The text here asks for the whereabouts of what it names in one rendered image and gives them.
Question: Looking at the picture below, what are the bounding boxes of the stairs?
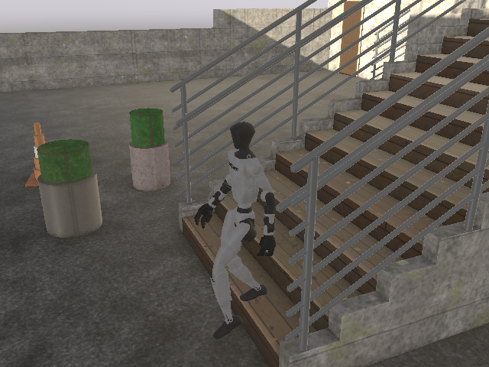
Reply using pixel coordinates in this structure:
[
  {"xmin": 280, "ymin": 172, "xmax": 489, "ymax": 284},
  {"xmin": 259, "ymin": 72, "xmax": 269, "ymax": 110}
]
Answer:
[{"xmin": 182, "ymin": 18, "xmax": 489, "ymax": 367}]

